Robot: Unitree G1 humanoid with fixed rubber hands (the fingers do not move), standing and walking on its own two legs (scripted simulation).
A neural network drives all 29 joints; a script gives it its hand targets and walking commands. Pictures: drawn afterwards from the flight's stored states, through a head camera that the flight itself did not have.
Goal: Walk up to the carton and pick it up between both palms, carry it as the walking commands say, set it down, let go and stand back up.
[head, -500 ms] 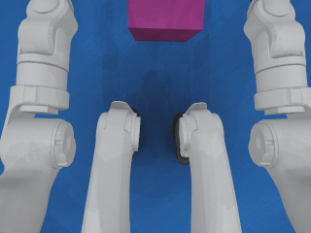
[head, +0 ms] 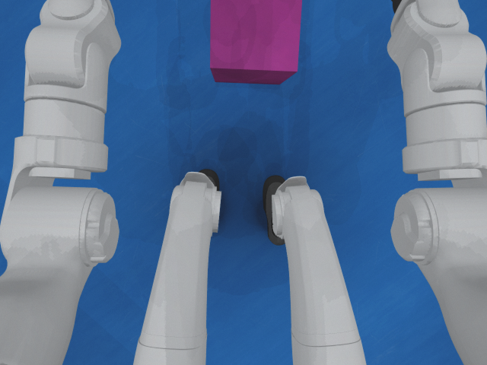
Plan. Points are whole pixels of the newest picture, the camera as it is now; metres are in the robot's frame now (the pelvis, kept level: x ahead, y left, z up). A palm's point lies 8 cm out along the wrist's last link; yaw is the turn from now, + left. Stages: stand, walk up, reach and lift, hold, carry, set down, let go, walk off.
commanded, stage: set down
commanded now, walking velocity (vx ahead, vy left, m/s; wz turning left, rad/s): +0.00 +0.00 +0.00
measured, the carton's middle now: (252, 17) +0.63 -0.01 -0.48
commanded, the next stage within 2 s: let go in 0.26 s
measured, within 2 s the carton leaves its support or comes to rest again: neither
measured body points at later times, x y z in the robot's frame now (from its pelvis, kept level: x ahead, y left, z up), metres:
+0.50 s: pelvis +0.02 +0.00 +0.10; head +0.37 +0.01 +0.38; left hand +0.51 +0.18 -0.07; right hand +0.52 -0.17 -0.06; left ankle +0.13 +0.10 -0.55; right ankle +0.11 -0.11 -0.55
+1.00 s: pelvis +0.10 +0.01 +0.17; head +0.20 +0.02 +0.61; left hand +0.37 +0.22 +0.08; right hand +0.38 -0.21 +0.10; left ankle +0.12 +0.10 -0.55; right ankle +0.11 -0.11 -0.55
